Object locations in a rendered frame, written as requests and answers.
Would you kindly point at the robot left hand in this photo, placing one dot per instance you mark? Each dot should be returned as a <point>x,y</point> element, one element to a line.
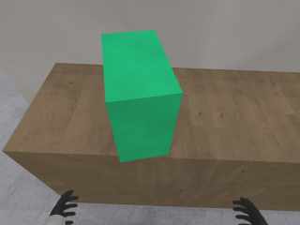
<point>61,206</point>

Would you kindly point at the carton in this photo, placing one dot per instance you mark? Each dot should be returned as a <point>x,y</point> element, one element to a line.
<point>142,94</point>

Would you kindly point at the pedestal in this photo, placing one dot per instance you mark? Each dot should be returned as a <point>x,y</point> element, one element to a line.
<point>237,134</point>

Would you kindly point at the robot left forearm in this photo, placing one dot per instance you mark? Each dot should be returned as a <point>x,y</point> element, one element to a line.
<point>54,220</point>

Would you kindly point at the robot right hand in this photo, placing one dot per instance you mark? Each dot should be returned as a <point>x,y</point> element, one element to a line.
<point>254,215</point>

